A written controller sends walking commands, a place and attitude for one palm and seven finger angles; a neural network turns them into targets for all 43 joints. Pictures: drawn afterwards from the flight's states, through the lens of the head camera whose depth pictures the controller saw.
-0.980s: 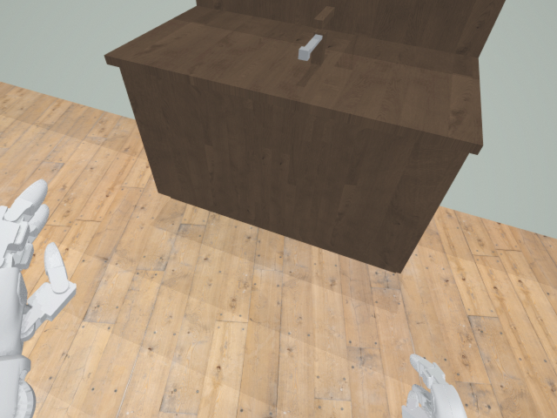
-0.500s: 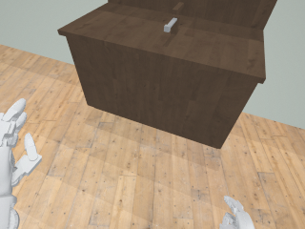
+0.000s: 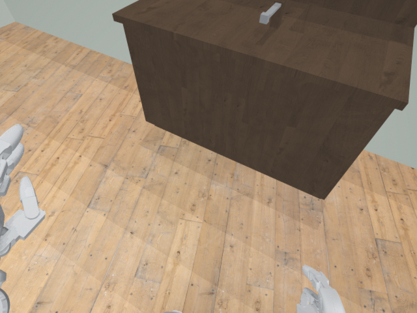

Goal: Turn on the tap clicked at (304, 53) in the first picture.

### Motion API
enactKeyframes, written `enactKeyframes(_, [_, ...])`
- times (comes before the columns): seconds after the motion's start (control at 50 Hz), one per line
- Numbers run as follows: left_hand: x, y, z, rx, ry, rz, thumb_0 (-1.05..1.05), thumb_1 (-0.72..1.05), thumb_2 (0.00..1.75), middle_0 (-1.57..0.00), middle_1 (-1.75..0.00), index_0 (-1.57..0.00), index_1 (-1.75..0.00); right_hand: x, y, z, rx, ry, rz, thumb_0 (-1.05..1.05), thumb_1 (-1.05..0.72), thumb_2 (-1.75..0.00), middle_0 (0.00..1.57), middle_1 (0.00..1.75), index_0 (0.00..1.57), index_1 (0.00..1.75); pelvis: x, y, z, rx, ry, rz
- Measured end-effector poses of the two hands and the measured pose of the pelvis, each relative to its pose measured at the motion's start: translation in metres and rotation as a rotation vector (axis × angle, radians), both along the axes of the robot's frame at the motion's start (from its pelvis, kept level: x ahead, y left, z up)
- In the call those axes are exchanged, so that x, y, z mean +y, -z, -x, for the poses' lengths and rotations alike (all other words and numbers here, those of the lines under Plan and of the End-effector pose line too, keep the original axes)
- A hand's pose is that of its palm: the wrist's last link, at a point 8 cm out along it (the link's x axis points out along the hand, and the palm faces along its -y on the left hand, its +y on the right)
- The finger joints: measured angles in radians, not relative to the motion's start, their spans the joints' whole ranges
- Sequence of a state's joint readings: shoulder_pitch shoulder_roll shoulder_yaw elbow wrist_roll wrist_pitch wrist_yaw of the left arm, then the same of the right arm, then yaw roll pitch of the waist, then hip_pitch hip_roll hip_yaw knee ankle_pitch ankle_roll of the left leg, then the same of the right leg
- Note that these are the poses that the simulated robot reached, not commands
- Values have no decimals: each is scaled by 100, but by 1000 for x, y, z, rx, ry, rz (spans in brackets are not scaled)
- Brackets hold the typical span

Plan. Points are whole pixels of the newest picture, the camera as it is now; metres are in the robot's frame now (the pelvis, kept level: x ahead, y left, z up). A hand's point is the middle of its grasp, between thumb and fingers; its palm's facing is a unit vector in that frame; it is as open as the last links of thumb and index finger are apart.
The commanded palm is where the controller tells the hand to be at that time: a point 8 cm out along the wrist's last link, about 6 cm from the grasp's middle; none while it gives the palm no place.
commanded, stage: walk to a spot facing it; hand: left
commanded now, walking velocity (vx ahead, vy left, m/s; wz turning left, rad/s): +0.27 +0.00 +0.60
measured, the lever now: (264, 18) +1.03 -0.15 +0.09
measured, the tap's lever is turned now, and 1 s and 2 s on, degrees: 0 0 0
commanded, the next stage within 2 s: turn to face it in 1.54 s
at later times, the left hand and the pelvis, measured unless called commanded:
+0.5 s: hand out of the picture +0.15 +0.32 +0.18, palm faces +0.68 -0.64 -0.37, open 7.4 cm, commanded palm +0.08 +0.33 +0.19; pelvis +0.02 +0.02 -0.01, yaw +20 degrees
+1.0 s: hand out of the picture +0.18 +0.34 +0.18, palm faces +0.79 -0.46 -0.40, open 7.4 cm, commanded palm +0.11 +0.35 +0.19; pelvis +0.13 +0.03 +0.01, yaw +33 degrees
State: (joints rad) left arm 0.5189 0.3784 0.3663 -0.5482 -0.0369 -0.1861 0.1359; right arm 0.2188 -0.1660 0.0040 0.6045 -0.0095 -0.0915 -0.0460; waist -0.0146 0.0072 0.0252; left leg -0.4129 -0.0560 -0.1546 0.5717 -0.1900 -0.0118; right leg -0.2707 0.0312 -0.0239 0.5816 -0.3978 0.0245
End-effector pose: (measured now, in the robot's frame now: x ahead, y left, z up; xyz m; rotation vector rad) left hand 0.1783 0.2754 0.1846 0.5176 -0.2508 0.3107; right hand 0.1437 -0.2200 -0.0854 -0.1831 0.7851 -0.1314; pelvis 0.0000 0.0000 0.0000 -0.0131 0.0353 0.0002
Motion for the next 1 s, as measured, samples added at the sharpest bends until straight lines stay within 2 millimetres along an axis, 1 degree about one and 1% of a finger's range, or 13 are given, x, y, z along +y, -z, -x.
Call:
enactKeyframes(0.1, [-3,-3,26,15,-73,11,1,89,90,-21,-30,-21,-30,-2,4,-11,33,-68,-13,1,-90,-90,21,30,20,30,-10,-4,2,-16,-77,-17])
enactKeyframes(0.22, [19,-2,55,12,-228,22,1,89,90,-21,-30,-21,-30,-5,-5,-32,62,-161,61,2,-90,-90,21,30,20,30,-10,-11,-6,-26,-186,-56])
enactKeyframes(0.28, [31,-1,68,-13,-297,47,1,89,90,-21,-30,-21,-30,2,-10,-50,51,-214,103,2,-90,-90,20,30,20,30,-4,-10,-9,-21,-232,-64])
enactKeyframes(0.36, [49,1,81,-84,-353,60,1,89,90,-21,-30,-21,-30,24,-14,-80,-11,-272,140,2,-90,-90,20,30,20,30,12,1,-14,-20,-267,-70])
enactKeyframes(0.4, [58,3,82,-130,-354,41,1,89,90,-21,-30,-21,-30,39,-12,-96,-73,-277,127,2,-90,-90,20,30,20,30,19,13,-13,-40,-280,-64])
enactKeyframes(0.48, [69,0,78,-144,-355,2,2,89,90,-21,-30,-21,-30,77,-14,-109,-104,-313,24,1,-90,-90,20,30,20,30,16,12,-16,-69,-330,-51])
enactKeyframes(0.56, [64,-12,83,-153,-374,1,2,89,90,-21,-30,-21,-30,106,-17,-112,-88,-379,-52,1,-90,-90,20,30,20,30,13,1,-30,-68,-366,-23])
enactKeyframes(0.62, [56,-20,88,-140,-415,-11,2,89,90,-21,-30,-21,-30,117,-13,-116,-58,-430,-83,1,-90,-90,21,30,20,30,10,-5,-45,-63,-390,-5])
enactKeyframes(0.68, [51,-19,87,-111,-483,-29,1,89,90,-21,-30,-21,-30,118,-1,-128,-21,-481,-91,1,-90,-90,21,30,21,30,3,-3,-63,-62,-427,1])
enactKeyframes(0.74, [46,-7,82,-101,-547,-34,1,89,90,-21,-30,-21,-30,110,20,-149,16,-540,-65,1,-89,-90,21,30,21,30,-5,10,-79,-55,-481,-18])
enactKeyframes(0.78, [45,1,78,-82,-582,13,1,89,90,-21,-30,-21,-30,102,26,-165,51,-569,-21,1,-89,-90,21,30,21,30,-4,9,-85,-63,-498,-30])
enactKeyframes(0.9, [54,3,64,-8,-604,48,1,89,90,-21,-30,-21,-30,86,2,-212,55,-541,86,2,-90,-90,21,30,20,30,7,-7,-109,-49,-549,-56])
enactKeyframes(1.0, [77,-10,56,-70,-613,-3,1,89,90,-21,-30,-21,-30,99,-21,-249,-11,-547,151,2,-90,-90,20,30,20,30,26,-7,-129,-31,-581,-55])
